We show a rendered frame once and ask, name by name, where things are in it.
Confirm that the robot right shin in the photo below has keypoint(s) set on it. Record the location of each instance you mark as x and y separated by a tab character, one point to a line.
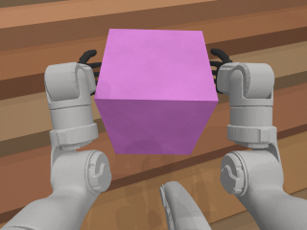
169	219

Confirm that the robot right hand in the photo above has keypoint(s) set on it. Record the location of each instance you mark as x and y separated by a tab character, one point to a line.
225	59

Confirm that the robot left upper arm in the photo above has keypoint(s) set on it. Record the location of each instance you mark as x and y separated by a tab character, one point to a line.
77	179

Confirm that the robot left hand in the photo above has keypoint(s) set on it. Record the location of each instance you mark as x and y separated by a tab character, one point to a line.
84	59

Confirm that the right robot forearm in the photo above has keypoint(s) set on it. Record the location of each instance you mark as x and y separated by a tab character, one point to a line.
250	90

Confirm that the carton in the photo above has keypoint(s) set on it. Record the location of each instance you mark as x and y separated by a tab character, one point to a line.
155	92

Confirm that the robot right thigh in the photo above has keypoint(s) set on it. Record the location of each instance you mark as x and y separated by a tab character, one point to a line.
185	212

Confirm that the left robot forearm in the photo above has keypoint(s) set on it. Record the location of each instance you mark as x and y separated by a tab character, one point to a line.
68	87

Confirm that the robot right upper arm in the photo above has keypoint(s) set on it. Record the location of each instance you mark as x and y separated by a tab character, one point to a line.
255	177

